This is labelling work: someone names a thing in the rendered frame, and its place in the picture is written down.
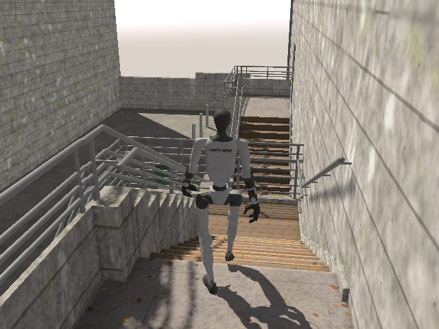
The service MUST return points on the stairs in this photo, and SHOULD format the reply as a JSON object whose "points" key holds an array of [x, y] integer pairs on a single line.
{"points": [[269, 130], [250, 251]]}

